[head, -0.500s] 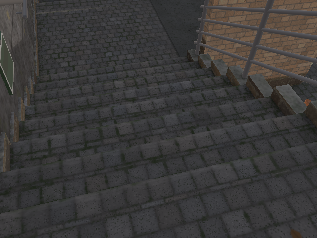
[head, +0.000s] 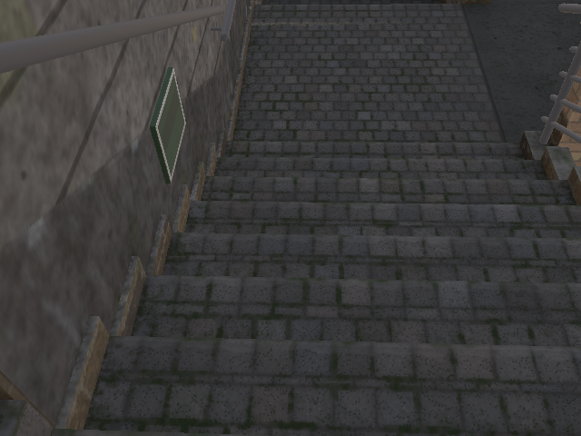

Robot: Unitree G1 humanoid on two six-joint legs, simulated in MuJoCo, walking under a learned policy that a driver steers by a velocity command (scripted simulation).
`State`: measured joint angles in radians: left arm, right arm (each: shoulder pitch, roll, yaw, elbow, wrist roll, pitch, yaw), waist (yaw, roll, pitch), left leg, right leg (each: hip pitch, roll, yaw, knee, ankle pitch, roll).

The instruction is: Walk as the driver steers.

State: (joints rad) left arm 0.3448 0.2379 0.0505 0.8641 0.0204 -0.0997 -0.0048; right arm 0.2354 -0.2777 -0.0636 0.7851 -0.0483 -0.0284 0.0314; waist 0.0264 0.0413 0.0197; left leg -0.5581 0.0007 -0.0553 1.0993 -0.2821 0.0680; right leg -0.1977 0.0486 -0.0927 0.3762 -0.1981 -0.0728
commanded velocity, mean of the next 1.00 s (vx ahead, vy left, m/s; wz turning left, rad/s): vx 0.50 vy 0.00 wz -0.37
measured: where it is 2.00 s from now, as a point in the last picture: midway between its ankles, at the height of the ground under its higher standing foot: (419, 359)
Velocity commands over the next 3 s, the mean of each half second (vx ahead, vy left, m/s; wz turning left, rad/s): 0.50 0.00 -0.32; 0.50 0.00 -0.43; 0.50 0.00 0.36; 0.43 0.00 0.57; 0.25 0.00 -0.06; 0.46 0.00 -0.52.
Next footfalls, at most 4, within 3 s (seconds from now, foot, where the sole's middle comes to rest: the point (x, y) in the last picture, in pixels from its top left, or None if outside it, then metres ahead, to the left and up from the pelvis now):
0.26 left None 0.29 0.10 -0.78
0.78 right None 0.39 -0.14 -0.78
1.34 left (368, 377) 0.71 -0.13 -0.94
1.92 right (455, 317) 0.99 -0.44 -1.11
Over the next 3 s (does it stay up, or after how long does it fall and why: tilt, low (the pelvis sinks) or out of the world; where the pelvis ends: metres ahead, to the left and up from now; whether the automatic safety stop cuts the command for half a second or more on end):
stays up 1.15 -0.42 -0.43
